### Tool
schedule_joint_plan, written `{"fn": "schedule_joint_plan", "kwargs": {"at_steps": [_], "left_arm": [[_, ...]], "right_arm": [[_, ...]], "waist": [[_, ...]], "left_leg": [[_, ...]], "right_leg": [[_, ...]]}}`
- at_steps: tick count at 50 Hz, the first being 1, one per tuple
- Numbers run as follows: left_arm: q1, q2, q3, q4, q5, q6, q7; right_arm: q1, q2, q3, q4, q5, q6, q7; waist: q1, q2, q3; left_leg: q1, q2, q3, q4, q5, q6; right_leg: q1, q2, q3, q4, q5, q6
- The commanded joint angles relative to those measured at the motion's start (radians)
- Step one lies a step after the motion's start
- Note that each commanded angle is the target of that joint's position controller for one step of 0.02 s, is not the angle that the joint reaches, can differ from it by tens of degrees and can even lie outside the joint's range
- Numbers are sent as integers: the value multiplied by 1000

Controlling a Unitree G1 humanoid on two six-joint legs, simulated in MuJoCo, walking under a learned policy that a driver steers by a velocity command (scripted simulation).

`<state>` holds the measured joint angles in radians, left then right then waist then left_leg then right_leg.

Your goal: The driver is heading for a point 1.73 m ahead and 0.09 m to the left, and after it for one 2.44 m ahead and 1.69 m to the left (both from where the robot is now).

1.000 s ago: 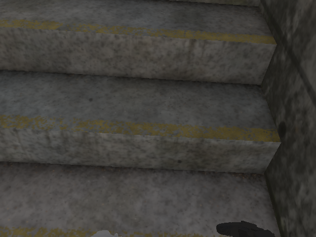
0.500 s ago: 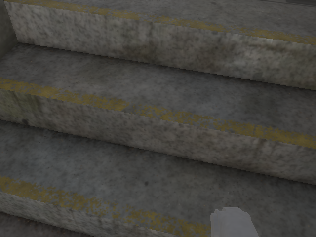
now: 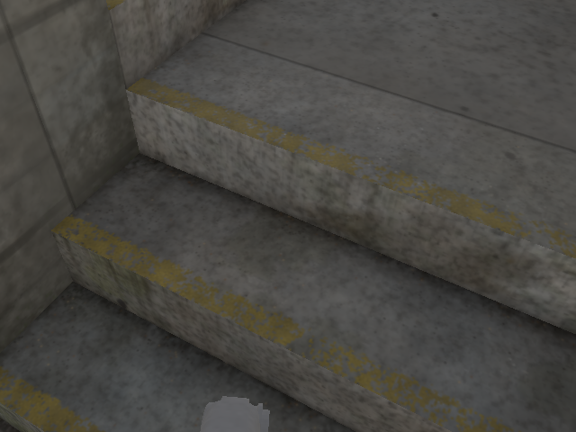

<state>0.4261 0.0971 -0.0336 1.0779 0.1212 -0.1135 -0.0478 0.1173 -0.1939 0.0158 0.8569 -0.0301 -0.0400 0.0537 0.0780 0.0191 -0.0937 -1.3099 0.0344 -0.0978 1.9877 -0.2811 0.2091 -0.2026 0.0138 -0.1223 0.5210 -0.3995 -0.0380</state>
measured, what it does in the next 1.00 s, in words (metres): climbs: left foot 0.18 m higher, then right foot 0.18 m higher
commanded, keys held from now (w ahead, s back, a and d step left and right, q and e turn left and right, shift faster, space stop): w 1.00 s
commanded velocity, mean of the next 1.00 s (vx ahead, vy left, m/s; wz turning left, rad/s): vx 0.50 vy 0.00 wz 0.02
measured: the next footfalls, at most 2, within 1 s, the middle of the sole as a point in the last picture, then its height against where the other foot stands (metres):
left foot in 0.18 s outside the picture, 0.18 m higher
right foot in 0.78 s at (330, 301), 0.18 m higher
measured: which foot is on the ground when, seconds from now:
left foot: up 0.00-0.16, down 0.18-0.80, up 0.82-1.00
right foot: down 0.00-0.22, up 0.24-0.76, down 0.78-1.00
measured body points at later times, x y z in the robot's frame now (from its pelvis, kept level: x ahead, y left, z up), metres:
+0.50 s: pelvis +0.31 +0.11 +0.17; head +0.30 +0.10 +0.62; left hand +0.51 +0.31 +0.09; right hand +0.30 -0.12 +0.01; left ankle +0.35 +0.18 -0.54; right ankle +0.36 -0.02 -0.30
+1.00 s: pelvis +0.58 +0.05 +0.32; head +0.57 +0.05 +0.77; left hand +0.60 +0.29 +0.18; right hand +0.74 -0.16 +0.22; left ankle +0.58 +0.21 -0.16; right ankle +0.61 +0.00 -0.36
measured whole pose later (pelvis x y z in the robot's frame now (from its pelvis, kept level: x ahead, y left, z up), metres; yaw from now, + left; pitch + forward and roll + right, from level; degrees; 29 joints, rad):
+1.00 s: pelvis +0.58 +0.05 +0.32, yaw +0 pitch +2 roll -1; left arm 0.37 0.17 0.06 1.01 0.02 -0.08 0.01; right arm 0.18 -0.12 -0.05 0.70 -0.04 -0.06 -0.01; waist -0.03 0.04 -0.06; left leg -0.92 -0.05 -0.16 1.91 -0.02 0.13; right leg -0.50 0.03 -0.18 0.92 -0.45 -0.11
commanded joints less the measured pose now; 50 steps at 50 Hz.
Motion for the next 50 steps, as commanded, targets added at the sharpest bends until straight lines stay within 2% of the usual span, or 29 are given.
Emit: {"fn": "schedule_joint_plan", "kwargs": {"at_steps": [1,2,4,5,6,7,8,9,10,11,12,13,15,16,19,23,27,31,34,35,37,39,40,41,42,43,46,48,50], "left_arm": [[226,49,8,66,19,0,2],[212,55,12,70,23,1,-2],[265,34,6,107,28,1,-21],[104,58,9,36,18,17,-65],[176,103,28,84,-23,22,-104],[62,149,49,-20,-180,-5,44],[111,205,44,20,-194,-27,78],[122,292,59,28,-178,-40,85],[72,323,86,-25,-192,-52,66],[149,246,84,-87,-212,-64,30],[69,230,110,-112,-177,-71,8],[108,133,107,-140,-151,-67,-3],[-64,48,94,-265,-116,-44,23],[-107,19,79,-320,-107,-30,38],[-105,-56,41,-376,-110,24,59],[-200,29,55,-396,-115,41,89],[-390,-26,30,-453,-110,53,108],[-634,-52,2,-581,-102,69,79],[-632,-41,-1,-598,-101,101,61],[-617,-61,-6,-570,-123,103,53],[-403,-75,0,-483,-137,106,56],[-149,31,41,-407,-122,92,62],[-11,141,82,-362,-96,76,70],[48,277,129,-318,-95,88,80],[-80,284,144,-323,-107,94,93],[-214,236,132,-320,-106,84,89],[-190,-2,72,-182,-92,43,73],[-131,-6,69,-112,-95,7,50],[-80,20,77,-84,-107,-10,33]], "right_arm": [[-338,31,34,-208,6,-27,-29],[-357,69,54,-222,7,-14,-21],[-569,47,67,-322,-21,21,-5],[-631,76,84,-362,-37,59,27],[-746,95,102,-419,-15,85,41],[-274,74,47,-315,33,50,3],[-125,44,29,-244,44,28,-23],[118,29,-2,-180,72,8,-43],[281,-33,-45,-109,56,-2,-57],[265,-155,-87,-113,4,1,-60],[266,-242,-126,-98,-1,28,-57],[126,-253,-127,-100,1,27,-43],[5,-116,-109,-19,4,-6,-52],[12,-27,-85,35,-7,-22,-64],[88,76,-59,131,-23,-60,-73],[134,43,-45,142,-4,-92,-51],[342,-17,-60,208,-1,-103,-44],[445,-16,-64,234,-8,-106,-64],[492,-32,-77,244,26,-96,-105],[465,-17,-67,217,43,-91,-113],[409,-92,-80,163,42,-91,-115],[350,-162,-91,117,53,-104,-81],[293,-137,-96,51,59,-111,-58],[206,-67,-100,-25,54,-101,-24],[180,-8,-105,-63,0,-98,-10],[198,52,-88,-116,-16,-86,-13],[234,140,-50,-150,-28,-51,-50],[217,178,-28,-170,-8,-14,-58],[166,181,-16,-202,-14,2,-61]], "waist": [[67,-48,113],[38,-95,143],[51,-14,168],[-28,-42,167],[-7,-135,173],[-115,-117,227],[-154,-81,116],[-280,-162,-1],[-338,-184,-148],[-285,31,-272],[-286,162,-379],[-182,170,-372],[-106,58,-118],[-74,91,-20],[0,38,89],[-11,-16,125],[-85,-9,171],[-124,-15,165],[-142,61,123],[-130,23,93],[-43,123,-60],[90,177,-170],[129,96,-226],[128,-194,-221],[66,-162,-164],[-50,-71,-46],[-166,45,126],[-168,-69,145],[-175,-23,165]], "left_leg": [[-628,75,-75,-32,-151,35],[-641,101,-36,11,-165,54],[-477,183,82,-353,22,77],[68,182,204,-539,171,78],[367,124,193,-499,-40,37],[543,97,323,-595,-191,-19],[757,-3,360,-611,-215,-17],[958,-67,337,-750,-136,-12],[1156,-54,179,-856,-112,-28],[1366,173,-316,-1110,-359,29],[1268,312,-742,-1559,-472,59],[1157,358,-750,-1635,-533,60],[911,314,-535,-1541,-670,-23],[809,288,-434,-1507,-607,-46],[735,243,-211,-1542,-308,-65],[751,241,-26,-1714,-63,-24],[1112,251,-37,-1763,-135,-20],[1147,187,47,-1869,-133,-63],[1237,186,115,-2044,198,-4],[1233,180,185,-2029,470,-6],[1247,201,270,-1786,1343,-5],[1296,226,259,-1412,1645,-10],[1030,139,223,-1074,1362,-58],[691,-73,140,-685,369,-107],[523,-101,-122,-324,206,-98],[461,-66,-122,-191,255,-96],[379,-54,-82,-76,355,-86],[241,-90,-90,59,247,-75],[143,-63,-98,-12,226,-80]], "right_leg": [[554,-393,411,-240,177,-245],[513,-402,384,-284,219,-241],[349,-338,294,-409,99,-193],[-110,-308,170,-591,96,-215],[-362,-304,133,-657,144,-208],[-229,-292,78,-689,544,-166],[-135,-292,21,-451,1269,-142],[-31,-289,6,-170,1622,-102],[-81,-224,21,118,1499,-56],[-364,-111,57,498,1202,-8],[-336,40,113,990,340,-3],[-389,6,236,1328,314,-13],[-556,-63,202,1402,421,-52],[-604,-73,213,1436,383,-75],[-740,-53,253,1518,302,-92],[-810,-3,190,1463,311,-49],[-1281,-12,180,1797,85,-88],[-1247,-71,48,1523,84,-79],[-993,-139,-20,1164,2,-100],[-826,-108,-70,1011,-29,-128],[-461,14,-133,877,-132,-145],[-199,91,-100,595,-127,-156],[-9,-67,279,441,-287,-216],[95,-264,910,-45,-604,-276],[29,-304,1180,-272,-670,-223],[-119,-322,1063,-239,-687,-170],[-378,-242,570,-50,-251,-103],[-319,-217,453,-77,-106,-115],[-262,-193,333,-110,-4,-89]]}}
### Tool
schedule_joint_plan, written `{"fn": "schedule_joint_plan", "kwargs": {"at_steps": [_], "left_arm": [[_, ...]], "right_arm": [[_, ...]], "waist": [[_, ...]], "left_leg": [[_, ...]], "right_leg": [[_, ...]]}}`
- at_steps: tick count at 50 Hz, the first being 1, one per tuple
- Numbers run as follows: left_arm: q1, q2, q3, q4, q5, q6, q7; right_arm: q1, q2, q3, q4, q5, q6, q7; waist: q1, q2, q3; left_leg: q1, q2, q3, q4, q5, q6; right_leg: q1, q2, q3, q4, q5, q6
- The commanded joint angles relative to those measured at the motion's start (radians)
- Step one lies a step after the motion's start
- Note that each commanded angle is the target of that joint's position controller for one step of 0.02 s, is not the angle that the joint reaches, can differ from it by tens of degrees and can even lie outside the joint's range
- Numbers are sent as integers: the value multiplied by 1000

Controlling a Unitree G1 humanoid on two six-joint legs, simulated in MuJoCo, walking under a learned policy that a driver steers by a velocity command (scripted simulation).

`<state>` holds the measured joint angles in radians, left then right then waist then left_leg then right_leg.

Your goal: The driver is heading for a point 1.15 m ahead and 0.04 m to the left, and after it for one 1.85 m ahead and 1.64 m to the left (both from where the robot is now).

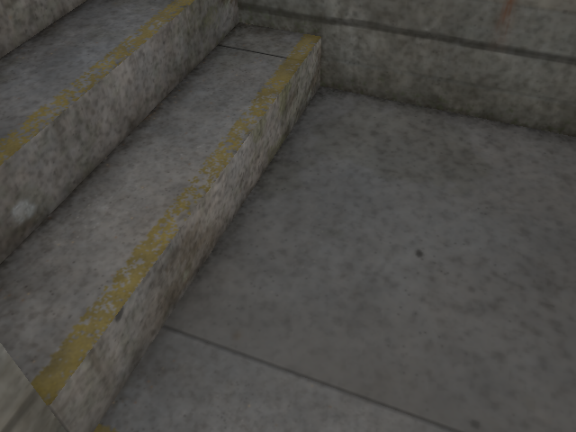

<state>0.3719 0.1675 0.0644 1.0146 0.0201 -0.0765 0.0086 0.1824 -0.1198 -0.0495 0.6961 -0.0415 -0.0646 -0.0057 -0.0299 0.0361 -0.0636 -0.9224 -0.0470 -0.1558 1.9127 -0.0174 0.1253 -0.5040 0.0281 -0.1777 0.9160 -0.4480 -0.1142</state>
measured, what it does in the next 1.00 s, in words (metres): climbs: left foot 0.18 m higher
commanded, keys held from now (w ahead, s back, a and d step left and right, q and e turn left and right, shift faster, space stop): w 1.00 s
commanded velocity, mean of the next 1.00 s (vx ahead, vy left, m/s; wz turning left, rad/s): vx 0.50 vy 0.00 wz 0.00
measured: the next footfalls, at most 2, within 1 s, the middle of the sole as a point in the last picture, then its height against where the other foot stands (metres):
left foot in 0.40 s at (231, 420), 0.18 m higher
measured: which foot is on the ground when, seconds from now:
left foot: up 0.00-0.38, down 0.40-1.00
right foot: down 0.00-0.42, up 0.44-1.00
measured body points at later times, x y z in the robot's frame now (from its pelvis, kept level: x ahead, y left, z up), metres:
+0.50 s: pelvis +0.32 +0.07 +0.11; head +0.36 +0.04 +0.55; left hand +0.31 +0.31 -0.02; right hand +0.52 -0.15 +0.00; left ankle +0.46 +0.13 -0.51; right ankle +0.12 -0.07 -0.48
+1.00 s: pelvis +0.62 +0.02 +0.22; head +0.64 +0.02 +0.67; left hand +0.83 +0.23 +0.13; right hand +0.61 -0.24 +0.09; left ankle +0.46 +0.13 -0.50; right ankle +0.75 -0.08 -0.50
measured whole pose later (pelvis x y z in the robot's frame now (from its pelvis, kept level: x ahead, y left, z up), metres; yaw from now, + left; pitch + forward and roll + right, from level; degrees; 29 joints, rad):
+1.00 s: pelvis +0.62 +0.02 +0.22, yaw +0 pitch +3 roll +1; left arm 0.09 0.18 0.06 0.71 0.03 -0.06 -0.04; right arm 0.45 -0.20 -0.08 0.84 -0.01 -0.12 -0.01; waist -0.07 -0.02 -0.02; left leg 0.04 0.01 0.11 0.33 -0.41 -0.01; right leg -0.51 -0.04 -0.10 0.51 -0.08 -0.11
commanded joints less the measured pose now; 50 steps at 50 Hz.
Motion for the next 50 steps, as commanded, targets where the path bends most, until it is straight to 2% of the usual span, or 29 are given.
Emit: {"fn": "schedule_joint_plan", "kwargs": {"at_steps": [1,4,7,10,12,14,15,16,17,18,19,20,21,22,23,24,25,26,27,28,30,31,33,35,40,42,44,47,50], "left_arm": [[-35,-29,-17,-28,-6,-58,-27],[48,2,-18,-43,-18,-70,-2],[178,62,10,-42,-5,-80,9],[265,44,7,-42,17,-77,2],[303,36,5,-19,14,-69,12],[343,-15,-10,26,-6,-54,38],[304,18,-8,11,-16,-40,46],[307,15,-9,13,-43,-27,57],[178,37,-22,-42,-48,-40,52],[208,128,1,-52,-55,-52,43],[228,217,29,-53,-49,-70,24],[195,291,53,-61,-70,-84,1],[211,266,53,-81,-87,-108,-19],[218,165,34,-136,-102,-120,-62],[167,157,56,-157,-35,-131,-75],[110,85,53,-237,-18,-121,-65],[29,32,35,-285,8,-105,-47],[-16,-48,6,-326,22,-77,-31],[-35,-93,-21,-351,33,-49,-16],[-17,-101,-38,-366,34,-29,-5],[13,-57,-33,-359,10,6,10],[21,5,-12,-330,7,16,15],[-88,29,-8,-374,14,45,5],[-162,41,-7,-365,15,55,-15],[-350,19,-8,-346,-16,34,-45],[-418,15,-8,-360,-17,33,-58],[-444,28,-4,-376,-21,21,-58],[-395,37,3,-386,2,13,-57],[-89,96,35,-320,28,-15,-37]], "right_arm": [[70,82,45,-46,-7,30,-4],[-37,25,37,-56,3,39,6],[-111,52,29,-72,1,38,-5],[-312,69,39,-153,-6,27,-11],[-453,81,63,-228,1,27,-7],[-552,93,82,-311,23,34,3],[-504,75,89,-303,31,45,24],[-507,104,98,-307,39,55,37],[-353,74,78,-237,69,48,45],[-222,47,52,-176,74,54,37],[-47,-1,20,-123,81,63,16],[110,-72,-3,-82,72,73,4],[193,-184,-41,-58,28,59,3],[238,-287,-75,-30,6,59,-1],[141,-288,-82,-42,15,79,0],[-17,-246,-73,-47,18,45,6],[-60,-176,-58,2,33,18,9],[-38,-124,-44,49,48,-16,2],[-34,-45,-17,102,25,-36,0],[2,-39,-10,145,7,-52,3],[56,-108,-30,169,20,-76,4],[48,-102,-28,156,34,-87,5],[60,-169,-38,155,64,-104,8],[127,-188,-42,168,71,-111,-5],[236,-199,-54,135,52,-87,-10],[270,-180,-51,123,39,-75,-9],[270,-205,-58,110,38,-72,-9],[288,-217,-63,109,33,-66,-10],[249,-236,-67,95,31,-54,-12]], "waist": [[-70,-7,140],[-9,-19,104],[51,-126,72],[107,-125,157],[127,-97,193],[130,-154,221],[117,-137,193],[125,-117,170],[35,-74,119],[2,-106,-18],[-80,-174,-107],[-163,-224,-210],[-173,-194,-327],[-162,105,-422],[-121,113,-452],[-29,51,-337],[15,-70,-198],[52,-113,-66],[107,-132,-2],[127,-107,29],[142,-45,67],[130,-76,61],[131,-26,87],[103,-28,68],[3,37,58],[-31,79,80],[-39,75,106],[-40,80,84],[97,64,-46]], "left_leg": [[-222,20,-22,-8,16,-3],[-233,53,138,-163,85,-47],[-490,87,172,111,-76,-35],[-800,125,155,291,-320,-9],[-836,157,225,146,-454,-12],[-723,182,262,-20,-511,2],[-512,180,343,-210,-465,12],[-288,185,347,-368,-423,46],[83,126,411,-590,-355,75],[335,31,458,-600,-357,73],[442,-6,418,-693,-394,84],[585,-42,358,-847,-446,98],[796,36,99,-957,-539,126],[1000,324,-532,-1304,-843,270],[885,364,-862,-1624,-992,223],[726,402,-800,-1626,-942,198],[583,389,-636,-1550,-874,155],[433,373,-482,-1473,-680,125],[328,342,-347,-1444,-523,91],[326,312,-220,-1443,-417,78],[376,251,-33,-1483,-229,55],[405,250,6,-1538,-140,36],[376,223,46,-1648,-162,37],[488,193,105,-1697,-141,40],[772,213,120,-1778,-102,51],[885,226,119,-1786,-60,49],[970,249,127,-1767,20,42],[1002,278,151,-1662,333,13],[952,219,211,-1291,580,-25]], "right_leg": [[10,-188,336,-517,78,1],[113,-191,315,-604,163,-31],[411,-258,402,-621,190,-101],[650,-329,445,-680,181,-128],[663,-292,370,-732,184,-83],[601,-267,328,-859,320,-82],[529,-248,242,-976,433,-102],[462,-257,209,-1050,567,-108],[335,-222,125,-981,976,-106],[352,-259,124,-836,1478,-103],[459,-290,142,-646,1711,-77],[532,-295,131,-415,1774,-51],[369,-225,163,-112,1590,-28],[35,13,265,375,852,33],[-13,91,361,787,380,38],[-112,46,374,1000,429,56],[-173,0,310,1008,478,44],[-221,-21,300,1032,459,25],[-248,-38,326,1057,455,6],[-312,-50,346,1041,392,-8],[-373,-34,372,879,292,7],[-355,-46,370,768,329,13],[-349,-84,299,557,398,35],[-345,-121,207,369,495,46],[-321,-146,127,-16,545,71],[-312,-132,113,-143,508,78],[-289,-132,105,-265,492,68],[-119,-68,51,-366,378,20],[241,0,57,-476,347,-32]]}}
Velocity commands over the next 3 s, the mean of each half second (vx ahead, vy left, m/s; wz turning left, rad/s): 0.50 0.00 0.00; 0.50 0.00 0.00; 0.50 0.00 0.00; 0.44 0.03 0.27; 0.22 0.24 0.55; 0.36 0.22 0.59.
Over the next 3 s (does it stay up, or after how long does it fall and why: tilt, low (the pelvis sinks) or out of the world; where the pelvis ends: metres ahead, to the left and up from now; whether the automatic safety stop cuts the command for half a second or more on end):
stays up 1.11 0.21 0.41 its command is cut before an obstacle after 1.9 s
